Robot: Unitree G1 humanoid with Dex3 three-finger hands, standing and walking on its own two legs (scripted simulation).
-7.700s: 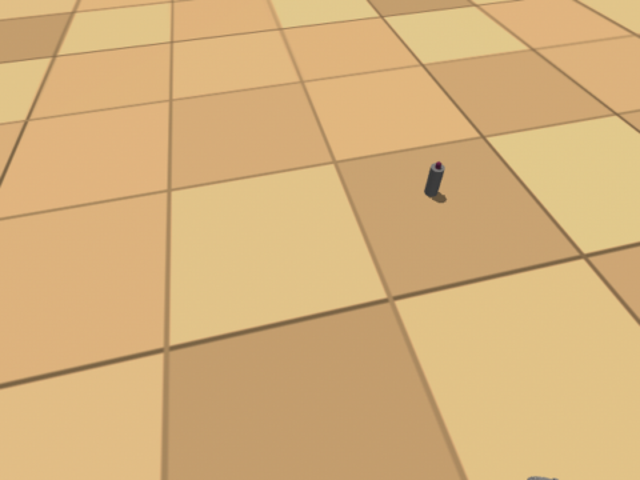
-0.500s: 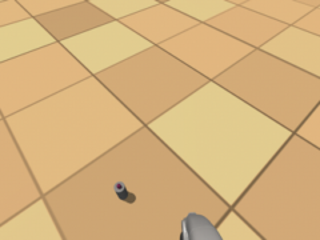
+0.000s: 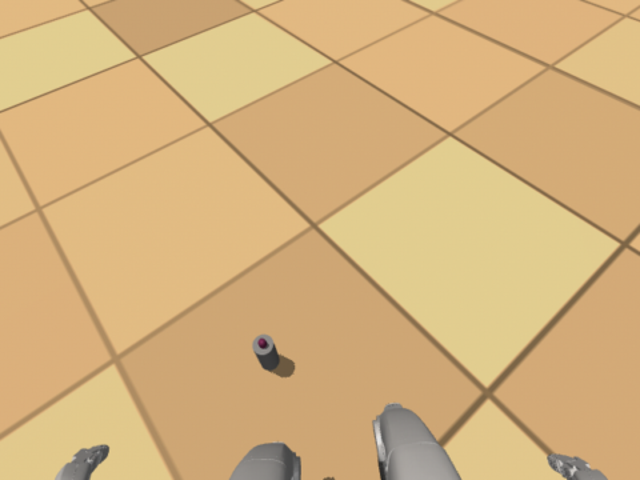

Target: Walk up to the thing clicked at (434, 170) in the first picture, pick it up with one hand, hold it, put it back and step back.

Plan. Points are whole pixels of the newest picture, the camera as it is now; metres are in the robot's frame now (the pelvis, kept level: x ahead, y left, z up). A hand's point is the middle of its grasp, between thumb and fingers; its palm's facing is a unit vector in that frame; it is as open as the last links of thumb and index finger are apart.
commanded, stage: walk up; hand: left
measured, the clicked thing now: (266, 351) +0.47 +0.20 -0.65
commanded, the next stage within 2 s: none
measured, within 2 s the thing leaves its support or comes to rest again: neither
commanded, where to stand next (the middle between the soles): +0.11 -0.02 m, yaw -4 degrees
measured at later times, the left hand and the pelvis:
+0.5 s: hand (154, 477) +0.12 +0.24 -0.10, palm faces -0.08 -0.87 -0.48, open 7.4 cm; pelvis +0.05 -0.04 +0.02, yaw -4 degrees
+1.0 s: hand out of the picture +0.10 +0.26 -0.15, palm faces -0.11 -0.92 -0.38, open 7.4 cm; pelvis +0.01 -0.01 +0.00, yaw -6 degrees
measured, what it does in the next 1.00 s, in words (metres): steps on the spot: right foot, then left foot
